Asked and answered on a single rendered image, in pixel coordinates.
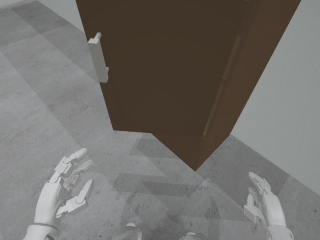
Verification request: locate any right robot forearm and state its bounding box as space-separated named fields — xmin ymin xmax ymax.
xmin=265 ymin=225 xmax=294 ymax=240

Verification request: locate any cupboard door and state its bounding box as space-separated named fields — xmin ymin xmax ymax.
xmin=75 ymin=0 xmax=249 ymax=137

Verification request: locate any left robot forearm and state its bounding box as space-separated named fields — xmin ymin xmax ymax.
xmin=22 ymin=223 xmax=60 ymax=240

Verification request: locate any handle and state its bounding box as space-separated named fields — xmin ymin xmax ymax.
xmin=88 ymin=32 xmax=109 ymax=83

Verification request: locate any robot left shin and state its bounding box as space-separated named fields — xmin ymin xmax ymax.
xmin=126 ymin=223 xmax=136 ymax=227

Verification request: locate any robot right hand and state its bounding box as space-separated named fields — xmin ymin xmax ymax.
xmin=244 ymin=172 xmax=287 ymax=230

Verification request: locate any robot left hand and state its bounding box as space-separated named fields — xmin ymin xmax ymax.
xmin=34 ymin=148 xmax=94 ymax=228

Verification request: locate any robot left thigh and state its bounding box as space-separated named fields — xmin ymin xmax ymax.
xmin=111 ymin=226 xmax=142 ymax=240

